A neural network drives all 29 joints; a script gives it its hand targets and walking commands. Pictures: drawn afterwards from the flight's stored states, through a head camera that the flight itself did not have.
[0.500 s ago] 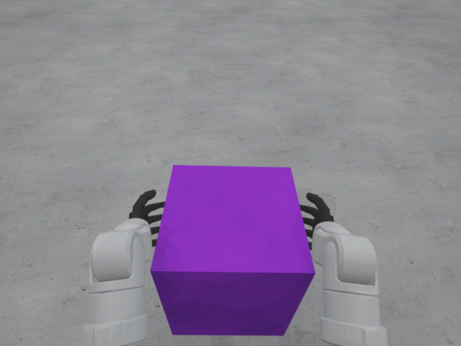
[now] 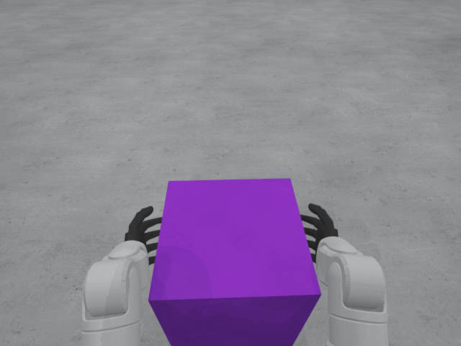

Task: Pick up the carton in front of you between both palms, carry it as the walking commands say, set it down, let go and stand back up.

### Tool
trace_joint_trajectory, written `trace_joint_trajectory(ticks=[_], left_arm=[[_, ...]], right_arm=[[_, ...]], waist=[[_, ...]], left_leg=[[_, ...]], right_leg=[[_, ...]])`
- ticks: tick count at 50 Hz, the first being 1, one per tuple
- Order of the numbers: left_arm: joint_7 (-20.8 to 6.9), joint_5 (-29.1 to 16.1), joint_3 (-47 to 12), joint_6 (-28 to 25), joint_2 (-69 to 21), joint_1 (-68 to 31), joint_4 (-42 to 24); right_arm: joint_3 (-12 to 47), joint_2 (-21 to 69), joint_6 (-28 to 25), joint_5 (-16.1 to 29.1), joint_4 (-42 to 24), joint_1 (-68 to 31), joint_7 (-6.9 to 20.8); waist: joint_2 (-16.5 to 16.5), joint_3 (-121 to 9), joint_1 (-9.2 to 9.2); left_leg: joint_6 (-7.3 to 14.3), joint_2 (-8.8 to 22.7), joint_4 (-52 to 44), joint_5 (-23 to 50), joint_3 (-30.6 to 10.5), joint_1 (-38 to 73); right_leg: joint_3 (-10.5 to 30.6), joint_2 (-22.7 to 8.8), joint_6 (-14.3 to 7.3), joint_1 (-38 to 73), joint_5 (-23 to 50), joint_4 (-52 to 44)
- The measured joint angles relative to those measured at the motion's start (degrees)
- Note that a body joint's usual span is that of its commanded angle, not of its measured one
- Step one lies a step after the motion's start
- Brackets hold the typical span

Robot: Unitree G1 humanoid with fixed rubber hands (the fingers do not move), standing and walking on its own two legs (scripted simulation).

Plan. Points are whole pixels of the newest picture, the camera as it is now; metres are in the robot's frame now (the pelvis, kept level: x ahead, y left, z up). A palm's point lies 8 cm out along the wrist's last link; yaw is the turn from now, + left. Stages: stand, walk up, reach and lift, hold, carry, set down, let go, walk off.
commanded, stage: carry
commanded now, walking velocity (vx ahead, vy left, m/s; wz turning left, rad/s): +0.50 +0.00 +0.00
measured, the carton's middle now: (231, 268) +0.27 +0.00 +0.01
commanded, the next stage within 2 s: none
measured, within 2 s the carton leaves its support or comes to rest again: neither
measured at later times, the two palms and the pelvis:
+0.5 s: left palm (162, 134) +0.58 +0.17 +0.08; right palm (288, 138) +0.56 -0.13 +0.08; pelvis +0.30 +0.04 +0.00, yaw -3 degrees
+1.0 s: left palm (189, 72) +0.89 +0.14 +0.09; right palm (282, 73) +0.89 -0.16 +0.09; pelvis +0.62 -0.01 +0.00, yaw +0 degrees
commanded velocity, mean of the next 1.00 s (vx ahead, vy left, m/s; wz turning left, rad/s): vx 0.50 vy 0.00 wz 0.00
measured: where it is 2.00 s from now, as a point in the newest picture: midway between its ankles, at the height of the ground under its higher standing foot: (229, 212)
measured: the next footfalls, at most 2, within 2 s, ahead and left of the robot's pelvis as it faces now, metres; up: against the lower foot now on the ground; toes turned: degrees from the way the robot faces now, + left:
left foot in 0.22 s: +0.31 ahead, +0.14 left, +0.00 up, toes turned +10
right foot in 0.66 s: +0.58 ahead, -0.10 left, +0.00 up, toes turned -13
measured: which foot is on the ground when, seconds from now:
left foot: up 0.00-0.20, down 0.22-0.66, up 0.68-1.00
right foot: down 0.00-0.22, up 0.24-0.64, down 0.66-1.00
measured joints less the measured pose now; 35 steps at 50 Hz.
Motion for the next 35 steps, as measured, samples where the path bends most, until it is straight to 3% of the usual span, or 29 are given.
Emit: trace_joint_trajectory(ticks=[5,10,12,14,16,18,24,30,33,35], left_arm=[[0.0,-0.2,-0.2,-0.6,0.0,-0.2,-1.4],[-0.1,0.4,-0.7,-0.1,0.0,-0.2,-0.5],[-0.2,0.6,0.0,-0.1,0.2,-0.4,0.1],[-0.3,0.5,0.8,-0.2,0.7,-0.2,1.1],[-0.2,0.7,1.1,-0.2,0.4,0.2,1.6],[-0.2,0.9,0.9,-0.5,-0.1,0.6,1.2],[-0.1,0.5,-1.0,-1.8,0.1,1.3,-2.6],[0.0,0.3,-0.8,-1.0,0.2,1.4,-6.3],[-0.1,0.1,-0.3,-0.1,0.1,0.4,-5.8],[-0.1,0.4,-0.6,-0.8,-0.1,-1.0,-2.7]], right_arm=[[0.2,0.0,-0.6,0.1,-2.0,0.4,0.0],[0.0,-0.1,-0.6,0.2,-1.3,1.1,0.1],[0.3,0.0,-1.3,0.1,0.6,0.5,0.2],[1.0,0.1,-2.2,-0.1,3.5,-0.3,0.2],[1.1,0.1,-2.4,-0.1,4.4,0.0,0.2],[0.9,-0.1,-2.6,0.3,3.4,0.9,0.1],[0.9,-0.2,-3.5,1.4,-1.7,2.4,-0.2],[1.5,-0.1,-2.4,1.5,-4.5,1.4,-0.2],[1.2,0.0,-1.2,1.0,-4.5,0.5,-0.2],[0.1,-0.6,-0.8,0.9,-3.2,-0.2,-0.1]], waist=[[-0.3,-0.5,-0.30],[-0.8,-1.6,-0.64],[-2.4,-1.5,-1.01],[-3.0,-0.8,-1.84],[-2.2,0.4,-2.23],[-1.8,1.5,-2.55],[-0.9,2.6,-3.26],[-0.5,1.2,-2.73],[0.1,0.5,-2.51],[2.1,0.6,-1.54]], left_leg=[[-0.5,0.7,-17.2,7.9,1.8,-1.5],[0.1,-0.6,-26.5,11.2,6.0,3.0],[2.2,-1.9,-25.5,12.6,7.6,4.7],[4.0,-2.2,-22.2,9.2,8.5,4.9],[4.1,-2.0,-23.4,7.1,8.6,7.0],[3.4,-2.2,-26.5,7.1,8.5,9.9],[2.4,-2.5,-34.8,5.6,7.8,19.0],[-0.6,-2.0,-37.1,-0.4,7.4,28.5],[-2.6,-0.6,-31.0,-7.3,6.6,31.2],[-2.6,1.9,-16.2,-9.6,4.3,26.5]], right_leg=[[0.4,-0.2,1.7,7.0,-3.0,-3.9],[1.2,-1.2,4.6,13.2,-10.4,-1.3],[2.1,-3.7,5.5,11.8,-15.9,7.6],[5.7,-3.7,5.1,4.4,-15.9,24.9],[7.7,-2.1,3.9,-3.7,-15.5,38.5],[7.8,-1.9,3.1,-10.1,-12.6,42.5],[6.9,-3.2,3.4,-19.2,-3.9,27.1],[3.4,-3.0,3.0,-17.7,5.0,10.6],[0.2,-1.8,2.0,-12.8,5.4,5.5],[-1.2,-0.6,-0.6,-12.7,4.2,9.8]])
